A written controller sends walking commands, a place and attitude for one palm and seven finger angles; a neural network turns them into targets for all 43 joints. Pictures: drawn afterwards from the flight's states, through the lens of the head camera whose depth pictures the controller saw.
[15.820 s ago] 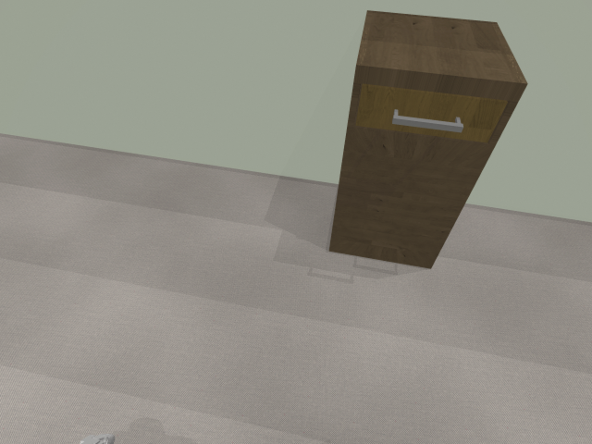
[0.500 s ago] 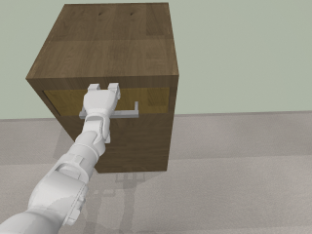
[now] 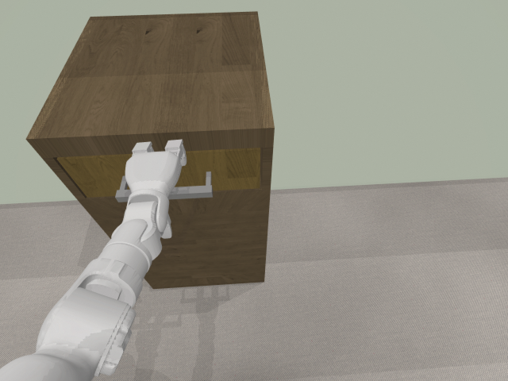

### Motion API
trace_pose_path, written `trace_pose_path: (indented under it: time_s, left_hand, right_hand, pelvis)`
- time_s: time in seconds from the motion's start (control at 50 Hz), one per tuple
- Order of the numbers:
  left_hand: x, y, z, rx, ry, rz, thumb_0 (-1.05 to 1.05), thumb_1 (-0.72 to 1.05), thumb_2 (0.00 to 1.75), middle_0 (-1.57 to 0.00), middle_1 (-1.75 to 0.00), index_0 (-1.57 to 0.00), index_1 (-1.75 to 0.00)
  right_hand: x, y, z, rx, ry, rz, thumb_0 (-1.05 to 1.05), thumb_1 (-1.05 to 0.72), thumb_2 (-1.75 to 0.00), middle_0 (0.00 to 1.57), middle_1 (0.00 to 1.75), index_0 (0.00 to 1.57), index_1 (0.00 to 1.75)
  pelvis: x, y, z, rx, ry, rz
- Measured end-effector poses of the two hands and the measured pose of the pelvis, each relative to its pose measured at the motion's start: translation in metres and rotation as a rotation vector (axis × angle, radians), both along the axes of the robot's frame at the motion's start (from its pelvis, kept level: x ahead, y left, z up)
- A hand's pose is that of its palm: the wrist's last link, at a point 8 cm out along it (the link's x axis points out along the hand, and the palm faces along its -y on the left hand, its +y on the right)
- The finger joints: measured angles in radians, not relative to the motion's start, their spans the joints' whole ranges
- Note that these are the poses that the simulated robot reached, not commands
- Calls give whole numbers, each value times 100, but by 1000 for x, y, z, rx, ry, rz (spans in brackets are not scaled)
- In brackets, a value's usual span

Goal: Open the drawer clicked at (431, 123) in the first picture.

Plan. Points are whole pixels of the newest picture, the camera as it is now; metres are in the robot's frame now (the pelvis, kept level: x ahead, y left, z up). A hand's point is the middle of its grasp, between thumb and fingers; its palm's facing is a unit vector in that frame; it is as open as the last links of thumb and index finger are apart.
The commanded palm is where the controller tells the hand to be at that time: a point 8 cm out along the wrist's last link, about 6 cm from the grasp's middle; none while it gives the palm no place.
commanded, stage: move the hooked fingers above the handle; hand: left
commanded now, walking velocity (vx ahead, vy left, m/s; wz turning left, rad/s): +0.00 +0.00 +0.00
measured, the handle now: (166, 186) +0.49 +0.17 -0.04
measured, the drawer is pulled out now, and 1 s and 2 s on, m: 0.00 0.00 0.00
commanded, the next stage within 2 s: lower the fingers behind the handle in 0.18 s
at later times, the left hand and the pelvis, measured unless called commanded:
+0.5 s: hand (155, 198) +0.44 +0.17 +0.00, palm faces -0.05 -0.04 -1.00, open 13.8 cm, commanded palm +0.42 +0.17 +0.06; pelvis +0.00 +0.00 +0.00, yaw +1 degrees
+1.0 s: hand (164, 206) +0.44 +0.16 -0.04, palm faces -0.05 -0.05 -1.00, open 13.8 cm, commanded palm +0.42 +0.16 +0.03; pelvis -0.01 +0.01 -0.02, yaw +0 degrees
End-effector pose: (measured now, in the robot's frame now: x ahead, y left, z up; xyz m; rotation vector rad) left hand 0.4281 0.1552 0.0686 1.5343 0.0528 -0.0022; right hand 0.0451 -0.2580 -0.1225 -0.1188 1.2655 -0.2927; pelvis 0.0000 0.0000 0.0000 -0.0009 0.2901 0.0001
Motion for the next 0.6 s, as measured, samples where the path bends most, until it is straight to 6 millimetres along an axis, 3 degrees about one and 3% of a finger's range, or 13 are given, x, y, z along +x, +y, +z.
trace_pose_path:
  time_s: [0.3, 0.46, 0.6]
  left_hand:
    - [-8, 16, 0, 0, 14, 10, 0, -49, 30, -32, -120, -32, -120]
    - [-10, 15, -11, -6, 13, -5, 0, -49, 30, -32, -120, -32, -120]
    - [-5, 18, -22, 4, 8, 3, 0, -49, 30, -32, -120, -32, -120]
  right_hand:
    - [15, -5, 2, 0, -26, 19, 1, -90, -90, 20, 30, 20, 30]
    - [24, -3, 0, -5, -45, 39, 1, -90, -90, 20, 30, 20, 30]
    - [18, 1, -7, -6, -31, 33, 0, -90, -90, 20, 30, 20, 30]
  pelvis:
    - [4, -5, 1, 2, -5, 7]
    - [2, -3, -3, -1, 11, 13]
    - [0, 0, -10, -7, 40, 13]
